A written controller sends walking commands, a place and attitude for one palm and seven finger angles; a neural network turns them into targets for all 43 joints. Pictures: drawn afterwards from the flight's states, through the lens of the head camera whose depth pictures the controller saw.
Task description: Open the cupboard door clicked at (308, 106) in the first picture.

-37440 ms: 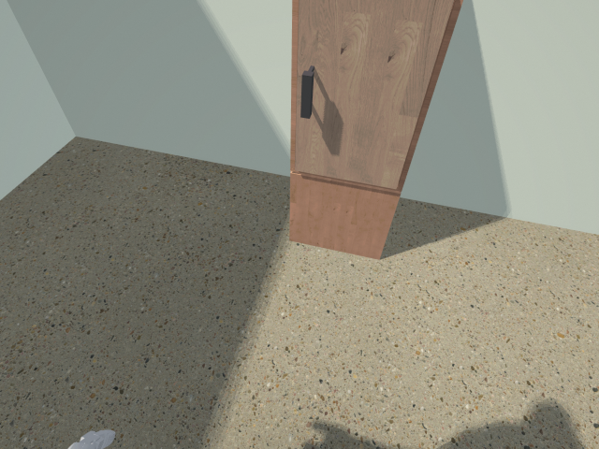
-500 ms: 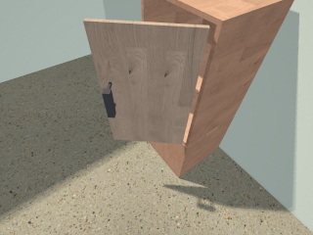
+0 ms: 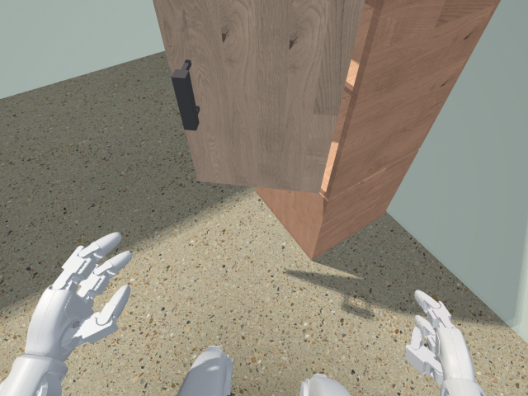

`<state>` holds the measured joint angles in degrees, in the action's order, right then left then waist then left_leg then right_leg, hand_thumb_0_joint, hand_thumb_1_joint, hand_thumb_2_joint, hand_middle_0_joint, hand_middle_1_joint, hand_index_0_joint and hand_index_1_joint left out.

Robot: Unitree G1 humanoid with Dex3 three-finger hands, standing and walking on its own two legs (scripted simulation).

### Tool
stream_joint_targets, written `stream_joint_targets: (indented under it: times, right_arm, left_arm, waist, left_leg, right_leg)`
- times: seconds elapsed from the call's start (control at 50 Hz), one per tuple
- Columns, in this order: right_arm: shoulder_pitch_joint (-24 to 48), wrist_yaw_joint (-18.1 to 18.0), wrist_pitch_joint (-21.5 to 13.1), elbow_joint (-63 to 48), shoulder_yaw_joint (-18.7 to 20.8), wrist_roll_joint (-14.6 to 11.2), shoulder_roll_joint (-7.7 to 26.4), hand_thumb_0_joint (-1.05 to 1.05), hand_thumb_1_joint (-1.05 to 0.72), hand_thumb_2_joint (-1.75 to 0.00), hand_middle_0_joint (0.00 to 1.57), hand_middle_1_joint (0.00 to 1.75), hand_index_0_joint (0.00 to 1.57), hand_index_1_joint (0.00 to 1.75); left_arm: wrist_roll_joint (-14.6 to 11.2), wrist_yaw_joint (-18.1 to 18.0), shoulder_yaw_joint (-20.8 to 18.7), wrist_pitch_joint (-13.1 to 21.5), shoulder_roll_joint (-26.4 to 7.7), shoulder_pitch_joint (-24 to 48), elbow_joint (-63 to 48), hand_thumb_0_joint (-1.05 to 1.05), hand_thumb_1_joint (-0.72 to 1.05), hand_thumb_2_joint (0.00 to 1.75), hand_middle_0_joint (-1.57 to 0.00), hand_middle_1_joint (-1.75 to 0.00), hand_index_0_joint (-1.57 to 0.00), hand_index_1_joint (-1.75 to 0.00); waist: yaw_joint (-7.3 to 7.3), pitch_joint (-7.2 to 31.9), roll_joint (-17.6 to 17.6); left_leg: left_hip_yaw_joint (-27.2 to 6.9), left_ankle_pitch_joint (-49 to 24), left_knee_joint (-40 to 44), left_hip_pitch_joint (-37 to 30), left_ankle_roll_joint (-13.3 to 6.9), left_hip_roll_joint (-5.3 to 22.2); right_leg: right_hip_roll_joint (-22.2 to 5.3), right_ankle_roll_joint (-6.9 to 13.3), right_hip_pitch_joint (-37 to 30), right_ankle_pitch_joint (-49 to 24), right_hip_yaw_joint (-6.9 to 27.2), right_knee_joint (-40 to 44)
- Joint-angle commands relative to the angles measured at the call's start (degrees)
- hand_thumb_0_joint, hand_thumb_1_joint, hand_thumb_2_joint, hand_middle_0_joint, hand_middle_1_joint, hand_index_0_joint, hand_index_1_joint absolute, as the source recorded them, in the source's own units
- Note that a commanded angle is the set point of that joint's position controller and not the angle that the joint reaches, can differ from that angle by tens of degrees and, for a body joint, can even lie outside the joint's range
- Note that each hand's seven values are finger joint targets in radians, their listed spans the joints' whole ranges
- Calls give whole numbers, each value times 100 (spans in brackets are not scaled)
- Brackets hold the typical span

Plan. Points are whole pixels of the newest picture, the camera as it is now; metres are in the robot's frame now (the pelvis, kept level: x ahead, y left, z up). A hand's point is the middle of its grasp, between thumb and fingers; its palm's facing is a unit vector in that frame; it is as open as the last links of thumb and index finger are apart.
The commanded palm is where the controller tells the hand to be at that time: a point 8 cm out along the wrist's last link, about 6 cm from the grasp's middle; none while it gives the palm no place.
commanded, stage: raise the hand with hooked fingers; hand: left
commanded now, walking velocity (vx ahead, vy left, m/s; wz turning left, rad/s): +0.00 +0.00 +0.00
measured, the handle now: (189, 95) +0.65 +0.22 +0.07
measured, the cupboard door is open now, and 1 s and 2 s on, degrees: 50 50 50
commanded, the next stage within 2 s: move the hooked fingers beside the handle in 1.70 s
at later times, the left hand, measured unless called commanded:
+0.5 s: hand (80, 279) +0.25 +0.28 +0.06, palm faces -0.04 -1.00 -0.05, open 11.5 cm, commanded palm +0.23 +0.33 +0.06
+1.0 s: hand (56, 254) +0.27 +0.31 +0.08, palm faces -0.02 -1.00 -0.06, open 13.8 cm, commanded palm +0.25 +0.36 +0.09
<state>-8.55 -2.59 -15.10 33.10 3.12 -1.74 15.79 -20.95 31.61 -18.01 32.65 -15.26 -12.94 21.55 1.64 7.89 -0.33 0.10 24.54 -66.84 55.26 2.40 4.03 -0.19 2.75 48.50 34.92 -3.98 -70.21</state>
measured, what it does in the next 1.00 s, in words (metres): stands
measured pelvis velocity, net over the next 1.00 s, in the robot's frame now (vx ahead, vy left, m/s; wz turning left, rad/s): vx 0.00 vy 0.04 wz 0.00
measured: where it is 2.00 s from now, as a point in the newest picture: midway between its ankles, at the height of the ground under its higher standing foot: outside the picture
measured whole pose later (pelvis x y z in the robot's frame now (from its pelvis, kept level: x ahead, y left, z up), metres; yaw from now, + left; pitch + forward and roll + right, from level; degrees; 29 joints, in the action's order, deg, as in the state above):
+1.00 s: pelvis +0.00 +0.04 +0.02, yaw +0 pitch +12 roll -4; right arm -14.6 -3.9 -11.8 30.4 -2.7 -1.8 14.7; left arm -19.6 28.7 -21.8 17.6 -22.9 -3.2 17.9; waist 0.2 6.2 1.2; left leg -0.7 22.8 -61.8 51.3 -1.1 3.4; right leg -0.1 -0.5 41.6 29.6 -4.8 -59.2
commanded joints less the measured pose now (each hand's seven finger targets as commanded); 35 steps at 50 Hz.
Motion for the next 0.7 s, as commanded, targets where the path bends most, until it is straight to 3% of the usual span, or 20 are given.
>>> stream_joint_targets:
  times: [0.0, 0.04, 0.1, 0.18, 0.2, 0.24, 0.28, 0.3, 0.34, 0.36, 0.42, 0.54, 0.56, 0.68]
  right_arm:
    - [-90, -328, -284, -980, 60, -53, 620, 0, -90, -90, 20, 30, 20, 30]
    - [-195, -426, -324, -885, 7, -37, 645, 0, -90, -90, 20, 30, 20, 30]
    - [-289, -473, -351, -703, -20, -41, 650, 0, -90, -90, 20, 30, 20, 30]
    - [-268, -417, -289, -679, -20, -45, 629, 0, -90, -90, 20, 30, 20, 30]
    - [-262, -383, -269, -709, -24, -43, 612, 0, -90, -90, 20, 30, 20, 30]
    - [-246, -328, -244, -741, -23, -20, 596, 0, -90, -90, 20, 30, 20, 30]
    - [-314, -278, -227, -734, 3, -21, 610, 0, -90, -90, 20, 30, 20, 30]
    - [-325, -250, -228, -755, -3, -4, 618, 0, -90, -90, 20, 30, 20, 30]
    - [-366, -219, -237, -778, 19, -1, 645, 0, -90, -90, 20, 30, 20, 30]
    - [-395, -193, -241, -794, 15, -3, 663, 0, -90, -90, 20, 30, 20, 30]
    - [-469, -168, -227, -815, 22, -11, 735, 0, -90, -90, 20, 30, 20, 30]
    - [-563, -188, -166, -885, -4, -7, 813, 0, -90, -90, 20, 30, 20, 30]
    - [-548, -181, -161, -898, -18, -14, 805, 0, -90, -90, 20, 30, 20, 30]
    - [-571, -180, -56, -950, -58, -29, 823, 0, -90, -90, 20, 30, 20, 30]
  left_arm:
    - [-332, -112, -537, 78, -1494, 1454, -2148, 0, 41, 69, -24, -62, -24, -62]
    - [-202, -252, -284, -56, -1428, 1673, -2497, 0, 36, 67, -24, -64, -24, -64]
    - [-55, -355, -309, -400, -1433, 1257, -2157, 0, 29, 64, -24, -69, -24, -69]
    - [-105, -362, -677, -806, -1596, 754, -1772, 0, 20, 60, -25, -75, -25, -75]
    - [-103, -383, -636, -868, -1497, 620, -1759, 0, 18, 59, -25, -76, -25, -76]
    - [-145, -436, -726, -924, -1507, 537, -1689, 0, 13, 57, -25, -80, -25, -80]
    - [-140, -498, -721, -848, -1444, 513, -1745, 0, 8, 55, -26, -82, -26, -82]
    - [-124, -536, -697, -809, -1419, 507, -1805, 0, 6, 54, -26, -84, -26, -84]
    - [-125, -569, -693, -718, -1419, 517, -1836, 0, 1, 52, -26, -87, -26, -87]
    - [-100, -581, -633, -676, -1390, 520, -1931, 0, -1, 51, -27, -88, -27, -88]
    - [-6, -638, -481, -654, -1315, 647, -2018, 0, -8, 48, -27, -93, -27, -93]
    - [32, -717, -706, -736, -1637, 871, -2244, 0, -22, 42, -28, -102, -28, -102]
    - [43, -712, -646, -745, -1585, 888, -2299, 0, -24, 41, -28, -103, -28, -103]
    - [38, -630, -593, -934, -1551, 1119, -2070, 0, -38, 35, -29, -112, -29, -112]
  waist:
    - [-226, 1025, 252]
    - [-358, 1037, 340]
    - [-341, 884, 421]
    - [-119, 1073, 338]
    - [-77, 1099, 406]
    - [-21, 1102, 430]
    - [-61, 1162, 298]
    - [-39, 1188, 446]
    - [-56, 1217, 321]
    - [-66, 1255, 498]
    - [-158, 1201, 549]
    - [-147, 1294, 735]
    - [-146, 1327, 864]
    - [-226, 1098, 895]
  left_leg:
    - [69, 44, 241, -710, -467, -261]
    - [-26, -16, 293, -930, -508, -206]
    - [-127, -120, 499, -1031, -488, -194]
    - [-184, -499, 718, -1141, -448, -209]
    - [-192, -546, 829, -1255, -440, -217]
    - [-222, -605, 938, -1327, -427, -220]
    - [-230, -640, 1017, -1451, -426, -224]
    - [-242, -581, 1082, -1487, -413, -235]
    - [-277, -633, 1117, -1591, -422, -228]
    - [-291, -599, 1185, -1679, -405, -230]
    - [-389, -342, 1367, -1866, -389, -206]
    - [-542, -273, 1580, -2180, -343, -180]
    - [-563, -336, 1615, -2303, -315, -171]
    - [-627, -278, 1742, -2440, -276, -160]
  right_leg:
    - [-94, -320, -176, 661, 1460, 2299]
    - [25, -270, 48, 454, 1253, 2162]
    - [84, -242, 84, 87, 966, 2113]
    - [102, -225, -269, -479, 750, 2032]
    - [127, -210, -267, -565, 622, 1989]
    - [172, -180, -280, -683, 486, 1918]
    - [183, -204, -225, -780, 385, 1887]
    - [187, -188, -189, -749, 309, 1839]
    - [236, -169, -133, -876, 213, 1757]
    - [230, -158, -84, -888, 162, 1724]
    - [248, -152, 91, -844, 14, 1660]
    - [276, -108, 36, -990, -59, 1629]
    - [266, -103, 47, -1030, -79, 1624]
    - [298, -108, 62, -1077, -117, 1745]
